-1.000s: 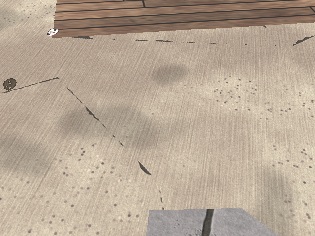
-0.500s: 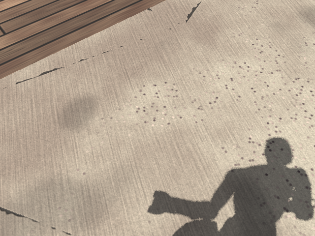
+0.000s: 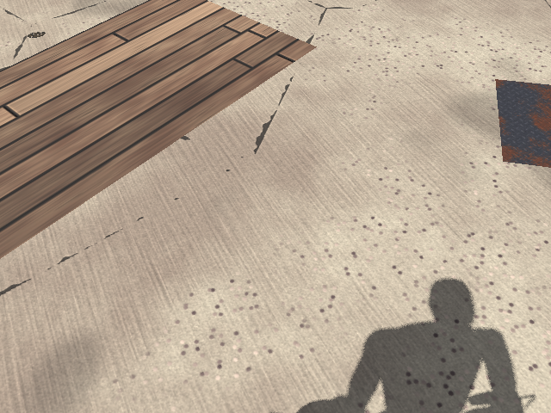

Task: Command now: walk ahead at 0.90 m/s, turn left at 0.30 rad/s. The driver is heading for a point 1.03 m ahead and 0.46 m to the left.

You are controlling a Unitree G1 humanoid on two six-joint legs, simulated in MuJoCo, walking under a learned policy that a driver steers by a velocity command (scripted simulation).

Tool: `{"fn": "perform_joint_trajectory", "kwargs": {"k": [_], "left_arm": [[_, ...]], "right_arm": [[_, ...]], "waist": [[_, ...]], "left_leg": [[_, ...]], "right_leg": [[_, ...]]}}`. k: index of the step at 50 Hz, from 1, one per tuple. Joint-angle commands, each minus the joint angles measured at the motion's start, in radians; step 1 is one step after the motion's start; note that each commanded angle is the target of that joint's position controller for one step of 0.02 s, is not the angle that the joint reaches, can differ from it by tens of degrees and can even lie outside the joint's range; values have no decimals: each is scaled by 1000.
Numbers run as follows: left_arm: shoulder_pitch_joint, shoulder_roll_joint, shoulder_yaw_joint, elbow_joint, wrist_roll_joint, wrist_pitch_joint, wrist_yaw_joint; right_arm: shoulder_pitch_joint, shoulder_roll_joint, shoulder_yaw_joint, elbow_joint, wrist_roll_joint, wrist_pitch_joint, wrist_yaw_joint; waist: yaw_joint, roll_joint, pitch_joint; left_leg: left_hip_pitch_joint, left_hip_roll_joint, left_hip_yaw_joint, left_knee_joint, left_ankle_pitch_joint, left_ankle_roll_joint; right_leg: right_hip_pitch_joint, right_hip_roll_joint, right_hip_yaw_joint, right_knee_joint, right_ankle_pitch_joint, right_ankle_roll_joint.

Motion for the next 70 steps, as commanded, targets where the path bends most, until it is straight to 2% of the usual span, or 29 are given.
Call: {"fn": "perform_joint_trajectory", "kwargs": {"k": [1, 7, 9, 11, 12, 13, 14, 15, 17, 21, 26, 31, 34, 35, 36, 37, 39, 43, 50, 52, 54, 56, 57, 58, 59, 60, 62, 63, 70], "left_arm": [[-50, 130, 35, -50, 0, -49, 0], [-44, 151, 33, -1, -12, -80, 14], [-33, 195, 44, 18, 1, -63, 25], [-64, 249, 59, 5, 28, -18, 41], [-86, 248, 57, -6, 26, -11, 44], [-86, 149, 33, -41, 2, -30, 28], [-23, 74, -1, -123, -7, -55, -2], [-168, 128, 0, -136, 9, -73, 4], [-234, 97, -18, -156, 13, -83, 10], [-212, 86, -33, -161, 46, -7, 6], [-478, 60, -56, -255, 14, -11, -15], [-470, 106, -40, -264, -2, -25, -6], [-24, 224, 19, -153, -10, -31, 37], [188, 288, 45, -122, 18, -37, 62], [60, 365, 59, -140, 44, -32, 52], [-74, 257, 54, -168, 33, -24, 43], [-94, 134, 24, -140, 28, -17, 34], [-1, 64, 7, -20, -6, -48, 19], [18, 121, 13, 41, -1, -85, 5], [65, 145, 12, 74, -2, -78, 9], [98, 201, 18, 94, -9, -63, 27], [49, 233, 19, 95, -26, -44, 41], [34, 204, 14, 79, -33, -45, 37], [143, 109, -9, 20, 5, -72, 28], [186, 173, -5, 49, -65, -88, 15], [56, 209, 9, 21, -90, -86, 21], [-51, 155, 8, 1, -67, -70, 50], [-49, 148, 15, 5, -54, -57, 57], [-128, 15, -8, -35, -27, -36, 45]], "right_arm": [[-113, -74, -20, -84, 7, -7, 8], [-213, -28, 4, -119, 1, -13, 38], [-158, -58, -5, -107, 2, -7, 20], [111, -128, -35, -43, 9, -6, 2], [319, -184, -62, 18, -3, -8, -10], [318, -293, -107, 16, 8, 13, -30], [215, -385, -121, -21, -2, 16, -19], [188, -327, -122, -35, 12, 15, -21], [184, -225, -96, 17, 13, 0, -41], [108, -168, -68, -14, 18, -37, -46], [154, -182, -79, -17, 25, -47, -42], [147, -226, -97, -15, 31, -50, -54], [48, -278, -105, -30, 9, -59, -48], [42, -136, -66, -56, 4, -72, -50], [179, -25, -27, -124, 61, -69, -42], [125, -111, -25, -80, 27, -47, -56], [-22, -152, -37, -78, -8, -28, -34], [-127, -68, -12, -135, -17, 17, 10], [-328, -50, 28, -228, -18, 7, 41], [-368, -32, 40, -221, -21, -6, 43], [-282, -46, 38, -177, -40, -23, 29], [49, -91, 13, -59, -50, -43, 4], [168, -150, -10, -3, -63, -43, -18], [81, -317, -50, -70, 29, -35, -48], [110, -255, -48, -76, 8, -31, -50], [51, -226, -46, -84, 7, -35, -42], [-91, -141, -28, -78, 50, -58, -37], [-116, -118, -22, -74, 37, -65, -38], [-101, -99, -25, -9, 21, -55, -59]], "waist": [[1, -97, 159], [5, -87, 179], [-32, -120, 99], [-168, -166, -82], [-264, -118, -186], [-224, 132, -218], [-79, 300, -322], [-145, 64, -274], [-68, -115, -49], [18, -60, 39], [-78, -18, 130], [-78, 16, 43], [168, -15, -203], [222, -170, -333], [51, -545, -427], [47, -330, -271], [69, -71, -82], [33, -113, 50], [2, -63, 164], [12, -54, 189], [-34, -119, 96], [-197, -173, -84], [-229, -145, -154], [-83, 230, -321], [-142, 79, -643], [-135, -49, -509], [-39, -174, -165], [-5, -169, -82], [11, 22, -80]], "left_leg": [[-187, 4, -52, -85, 139, -1], [2, -20, 129, -367, 307, 107], [63, -114, 203, -380, 181, 156], [304, -207, 223, -353, -29, 198], [584, -230, 165, -423, -64, 217], [833, -74, -173, -531, -320, 275], [1010, 159, -799, -766, -455, 460], [983, 140, -824, -826, -418, 427], [658, 71, -580, -838, -211, 312], [340, -37, -398, -883, -83, 328], [285, -108, -335, -934, 109, 265], [464, -61, -384, -817, 424, 191], [413, -118, -341, -289, 658, 123], [243, -179, -266, 69, 209, 127], [-44, -269, -149, 306, -309, 97], [-147, -157, -113, 367, -185, 110], [-116, -76, -66, 274, -72, 93], [-143, 8, -49, 221, -45, 81], [-58, -59, 83, -216, 220, 103], [46, -118, 161, -350, 226, 135], [188, -219, 213, -422, 162, 148], [558, -217, 116, -566, 275, 192], [778, -135, 38, -586, 396, 204], [1199, 198, -392, -402, 1188, 294], [1329, 336, -634, -480, 1061, 467], [1133, 275, -514, -569, 991, 437], [745, 177, -352, -677, 810, 349], [567, 152, -303, -737, 856, 339], [323, 4, -32, -773, 889, 253]], "right_leg": [[-49, -274, 116, -285, 36, -127], [15, -262, -149, -321, 470, -61], [179, -272, -180, -133, 1057, -35], [223, -294, -178, 296, 1356, -30], [76, -268, -177, 626, 1226, -20], [-298, -103, -169, 1049, 548, 34], [-674, 58, 31, 1333, -170, 67], [-760, -10, 164, 1337, -76, 39], [-686, -128, 159, 1078, -21, 31], [-568, -176, 125, 879, -67, 88], [-525, -138, 58, 422, 293, 121], [-337, -70, 86, 203, 355, 87], [154, -67, 93, 232, 91, 51], [390, -296, 331, 212, -300, 30], [494, -543, 966, -69, -601, -63], [348, -501, 950, -94, -709, -78], [128, -407, 561, -54, -291, -57], [-19, -307, 203, -110, 54, -1], [-104, -257, -99, -278, 408, -4], [-49, -261, -146, -268, 766, -6], [73, -268, -156, -63, 1287, 4], [25, -274, -163, 368, 1277, 8], [-131, -208, -174, 660, 883, 20], [-542, -58, -59, 1087, -329, 82], [-618, -23, 256, 1272, -385, 82], [-597, -84, 239, 1208, -306, 84], [-627, -156, 143, 1032, -218, 108], [-550, -164, 131, 1004, -171, 114], [-350, -115, 63, 459, 227, 119]]}}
